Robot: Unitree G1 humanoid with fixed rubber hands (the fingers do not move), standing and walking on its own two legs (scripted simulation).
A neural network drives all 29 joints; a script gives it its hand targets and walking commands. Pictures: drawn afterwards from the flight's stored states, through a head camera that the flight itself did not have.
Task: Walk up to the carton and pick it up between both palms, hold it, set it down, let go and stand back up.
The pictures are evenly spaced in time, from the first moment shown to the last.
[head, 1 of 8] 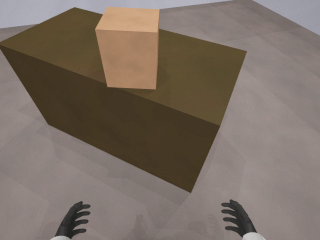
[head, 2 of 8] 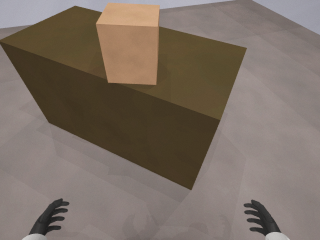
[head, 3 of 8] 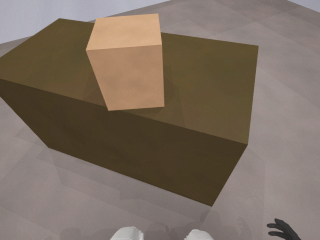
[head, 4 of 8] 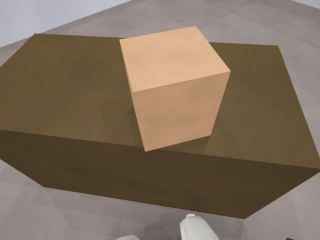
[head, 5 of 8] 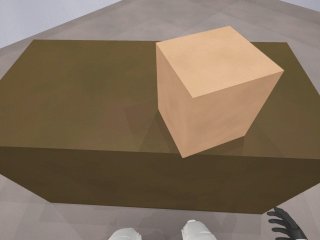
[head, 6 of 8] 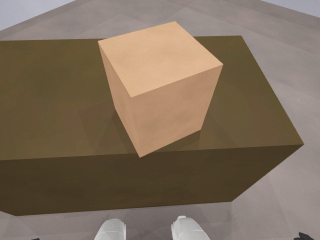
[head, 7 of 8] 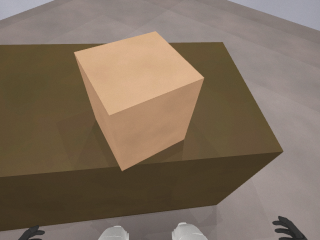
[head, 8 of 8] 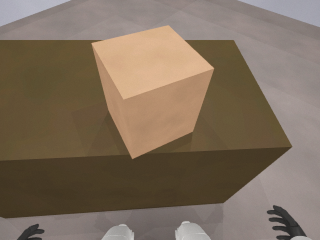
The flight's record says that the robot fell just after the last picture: no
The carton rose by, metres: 0.00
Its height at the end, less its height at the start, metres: +0.00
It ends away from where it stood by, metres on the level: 0.00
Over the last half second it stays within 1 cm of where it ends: yes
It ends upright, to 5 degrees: yes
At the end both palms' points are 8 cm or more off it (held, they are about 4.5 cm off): yes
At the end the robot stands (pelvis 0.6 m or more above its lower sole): yes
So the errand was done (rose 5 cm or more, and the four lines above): no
